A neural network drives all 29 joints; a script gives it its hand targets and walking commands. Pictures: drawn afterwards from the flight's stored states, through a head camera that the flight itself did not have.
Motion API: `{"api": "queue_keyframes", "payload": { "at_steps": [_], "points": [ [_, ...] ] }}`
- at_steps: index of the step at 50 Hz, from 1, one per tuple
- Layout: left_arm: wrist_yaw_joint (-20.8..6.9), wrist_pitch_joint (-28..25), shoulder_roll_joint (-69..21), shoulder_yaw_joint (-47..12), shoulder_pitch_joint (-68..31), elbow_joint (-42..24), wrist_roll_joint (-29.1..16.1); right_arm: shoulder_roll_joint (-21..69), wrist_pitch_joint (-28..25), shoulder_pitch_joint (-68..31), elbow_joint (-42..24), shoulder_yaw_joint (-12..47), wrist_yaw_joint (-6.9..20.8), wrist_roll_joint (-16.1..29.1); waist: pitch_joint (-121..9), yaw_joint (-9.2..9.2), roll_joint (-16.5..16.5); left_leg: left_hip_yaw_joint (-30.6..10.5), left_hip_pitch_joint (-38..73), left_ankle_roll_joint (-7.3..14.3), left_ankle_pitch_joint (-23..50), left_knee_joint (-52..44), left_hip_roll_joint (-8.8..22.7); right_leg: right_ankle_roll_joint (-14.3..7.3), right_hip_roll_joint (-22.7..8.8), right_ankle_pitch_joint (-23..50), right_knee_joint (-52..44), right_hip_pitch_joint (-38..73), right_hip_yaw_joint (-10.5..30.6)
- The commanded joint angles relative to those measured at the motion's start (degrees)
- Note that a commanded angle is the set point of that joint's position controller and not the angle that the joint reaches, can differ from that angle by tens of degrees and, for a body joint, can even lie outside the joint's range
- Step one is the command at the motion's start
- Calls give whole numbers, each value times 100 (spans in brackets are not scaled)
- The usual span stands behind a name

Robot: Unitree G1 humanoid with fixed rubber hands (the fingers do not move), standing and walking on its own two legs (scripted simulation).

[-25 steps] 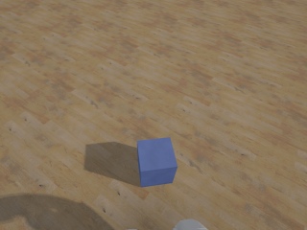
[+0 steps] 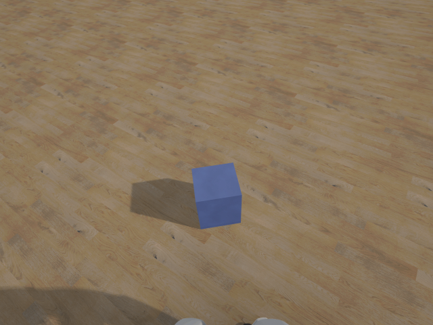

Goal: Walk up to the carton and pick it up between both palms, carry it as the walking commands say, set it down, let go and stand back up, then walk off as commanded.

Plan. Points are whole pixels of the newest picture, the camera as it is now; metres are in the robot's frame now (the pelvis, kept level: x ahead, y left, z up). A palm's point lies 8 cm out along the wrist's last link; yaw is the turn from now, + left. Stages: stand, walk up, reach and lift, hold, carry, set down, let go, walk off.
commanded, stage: walk off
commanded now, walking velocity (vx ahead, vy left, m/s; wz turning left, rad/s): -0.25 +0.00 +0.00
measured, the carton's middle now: (216, 196) +0.82 +0.04 -0.63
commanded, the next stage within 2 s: none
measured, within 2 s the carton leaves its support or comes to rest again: neither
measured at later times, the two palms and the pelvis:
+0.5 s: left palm out of the picture -0.19 +0.30 -0.14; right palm out of the picture -0.21 -0.23 -0.10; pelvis -0.24 +0.03 +0.01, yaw -2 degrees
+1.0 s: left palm out of the picture -0.37 +0.30 -0.13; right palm out of the picture -0.45 -0.22 -0.13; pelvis -0.49 +0.04 -0.01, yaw -1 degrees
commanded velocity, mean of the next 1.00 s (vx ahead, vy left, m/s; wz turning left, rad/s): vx -0.25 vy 0.00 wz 0.00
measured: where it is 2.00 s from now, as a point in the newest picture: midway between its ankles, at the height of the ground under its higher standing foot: outside the picture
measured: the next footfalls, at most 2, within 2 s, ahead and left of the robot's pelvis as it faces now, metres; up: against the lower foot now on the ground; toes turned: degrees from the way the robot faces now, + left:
left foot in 0.16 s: -0.10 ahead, +0.09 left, +0.00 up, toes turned +0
right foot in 0.64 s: -0.27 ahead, -0.07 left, +0.00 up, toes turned +3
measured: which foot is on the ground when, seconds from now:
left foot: up 0.00-0.14, down 0.16-0.64, up 0.66-0.98, down 1.00-1.00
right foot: down 0.00-0.16, up 0.18-0.62, down 0.64-1.00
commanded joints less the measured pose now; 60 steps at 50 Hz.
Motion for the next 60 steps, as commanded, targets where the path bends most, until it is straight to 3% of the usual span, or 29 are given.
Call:
{"api": "queue_keyframes", "payload": {
  "at_steps": [1,5,6,7,8,9,11,13,20,24,28,30,31,32,33,35,37,38,41,45,48,49,50,51,52,53,54,56,60],
  "points": [
    [86,-122,926,311,-71,-442,275,-768,-52,1191,30,-146,-56,-4,-733,-105,-906,782,1015,-393,-1020,-2866,88,363,-1370,-2286,-2918,797,1894],
    [131,111,1109,388,-328,-474,297,-809,17,2564,441,-191,-171,86,-546,-390,-1835,1491,2555,296,-1234,-6045,5,834,-950,-2874,-3012,326,1506],
    [91,139,887,370,-30,-414,179,-676,21,2331,432,-149,-199,-18,-353,-292,-448,1066,2243,539,-369,-6798,253,900,-533,-3330,-1457,219,1077],
    [122,171,350,262,476,-334,110,-784,7,1427,124,-57,-189,-66,-438,72,2055,-1324,808,1182,-1637,-6825,1984,872,418,-3807,2463,-96,213],
    [86,217,627,297,66,-393,331,-1006,-74,-312,-508,-50,-148,-76,657,272,1695,-1806,-1388,1492,-1441,-7150,2947,667,722,-3452,4253,-667,301],
    [-4,240,937,409,-5,-362,432,-927,-139,-910,-675,-29,-161,-170,898,399,1096,-1818,-2058,1155,-1894,-7329,3001,524,791,-2999,5033,-979,869],
    [-166,172,945,424,137,-198,488,-921,-328,-1410,-844,-98,-256,-202,941,611,113,-733,-2509,389,-543,-6729,2248,484,598,-1873,5533,-103,1115],
    [-197,155,757,409,78,-248,350,-737,-368,-978,-786,59,-204,-126,173,335,326,-21,-948,598,287,-6259,1715,448,431,-1746,4943,-240,609],
    [-16,12,595,243,29,-162,167,-976,-446,964,-138,-46,-225,-18,-1024,-517,1180,-1525,2959,689,711,-6070,2324,628,94,-2257,2153,-1080,520],
    [-9,126,542,151,607,12,72,-1119,-327,408,-259,-61,-219,-53,-589,-115,1214,-1580,1394,755,-99,-6799,2439,250,-10,-2938,701,513,101],
    [-62,75,640,185,1693,397,137,-1038,-230,2,-412,-95,-175,-72,-680,343,1533,-646,10,62,-872,-6839,1786,-49,-49,-1931,-333,2084,-262],
    [-44,78,887,261,2185,452,228,-832,-170,-438,-664,-102,-203,0,-253,733,-5,253,-1088,-371,-2022,-4820,863,-633,-967,-2860,-954,1512,1187],
    [39,24,1135,174,1421,46,318,-761,-134,-882,-986,-156,-213,-45,91,742,-1729,840,-1073,-435,-1798,-1681,-241,-1125,-2573,-4209,-2712,-526,3660],
    [144,8,1528,257,404,-251,479,-821,-86,-994,-990,-216,-113,-273,809,246,-908,-675,-596,-313,-1261,130,-194,-1072,-2845,-4491,-3147,-2487,3953],
    [204,-13,1382,202,-562,-545,484,-824,-76,-323,-736,-250,-18,-135,648,-413,-436,-931,-157,-221,-934,526,-370,-444,-2370,-3951,-2926,-2891,2977],
    [179,-96,1166,147,-1352,-867,442,-780,-15,221,-304,-198,29,94,443,-614,-203,-151,428,-136,-368,1237,-362,235,-1561,-2836,-2729,-2777,1482],
    [133,-64,976,122,-1181,-877,358,-640,14,408,-283,-122,-30,109,539,-540,-19,-227,-133,-223,-145,871,-109,258,-1293,-2448,-2343,-2028,1704],
    [174,-60,956,178,-828,-802,295,-601,-30,381,-319,-99,-58,4,340,-435,-165,-67,27,-306,-142,934,-118,-259,-1334,-2350,-2317,-1690,1783],
    [74,-105,836,214,-96,-560,321,-651,-126,307,-367,-79,-41,-27,321,-24,-315,-193,-611,-541,-416,-576,187,-662,-1692,-1577,-1852,-40,2265],
    [104,-57,929,252,118,-374,261,-537,-148,936,-199,-110,-61,84,-385,-56,-1094,327,605,-469,-1365,-3471,364,-376,-1689,-2171,-2282,789,2418],
    [120,55,1010,316,-115,-485,247,-559,-45,1908,119,-115,-81,202,-566,-277,-1109,509,2070,139,-592,-5623,805,-95,-1711,-2909,-1851,68,2326],
    [64,110,736,282,228,-373,168,-503,-53,1556,44,-36,-139,125,-156,-75,128,13,1801,434,-364,-6157,923,242,-1005,-3181,-314,-523,1771],
    [77,142,269,155,444,-432,148,-1106,-82,788,-307,-28,-126,14,-120,19,2193,-2391,514,1066,-1605,-6752,2486,555,318,-3296,2576,-910,363],
    [69,165,614,266,-218,-535,422,-952,-176,-83,-668,-41,-51,-76,654,-25,1432,-2844,-1326,1147,-1470,-7022,2977,481,628,-3127,3604,-1076,647],
    [-48,155,790,370,138,-364,427,-1099,-212,-516,-702,-58,-71,-204,716,354,1092,-2624,-2018,926,-2069,-7027,2708,429,862,-2685,4580,-725,1118],
    [-104,116,893,440,61,-377,478,-957,-301,-948,-915,-69,-107,-197,957,369,1237,-1982,-2217,673,-966,-6779,2610,451,752,-2368,4747,-448,1108],
    [-129,120,799,432,-253,-294,479,-761,-355,-1020,-972,-97,-101,-238,1014,182,349,-1638,-2183,349,-709,-6613,2154,448,555,-1885,5225,-421,1137],
    [-141,147,710,458,-35,-332,293,-600,-305,-944,-959,62,-98,-153,209,292,625,-664,-1181,214,-13,-6385,1610,470,581,-1708,5176,-343,862],
    [-78,72,809,385,-130,-211,238,-785,-330,-120,-741,-24,-62,-55,-270,-207,1136,-1452,1845,210,373,-6282,1797,690,297,-1810,3758,-1362,642]
  ]
}}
